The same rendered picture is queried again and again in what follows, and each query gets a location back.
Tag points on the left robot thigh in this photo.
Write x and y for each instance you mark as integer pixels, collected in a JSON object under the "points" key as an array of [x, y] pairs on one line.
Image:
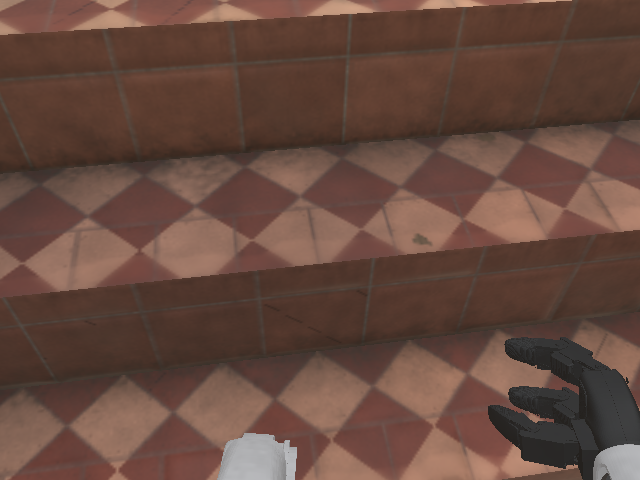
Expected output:
{"points": [[258, 457]]}

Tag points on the robot right forearm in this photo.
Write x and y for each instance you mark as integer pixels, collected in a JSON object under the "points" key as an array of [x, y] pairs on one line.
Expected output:
{"points": [[621, 462]]}

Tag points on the right robot hand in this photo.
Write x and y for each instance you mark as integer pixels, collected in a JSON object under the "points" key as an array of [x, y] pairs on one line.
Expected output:
{"points": [[603, 415]]}

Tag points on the robot left shin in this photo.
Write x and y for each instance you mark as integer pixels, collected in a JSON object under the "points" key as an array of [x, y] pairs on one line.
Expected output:
{"points": [[226, 446]]}

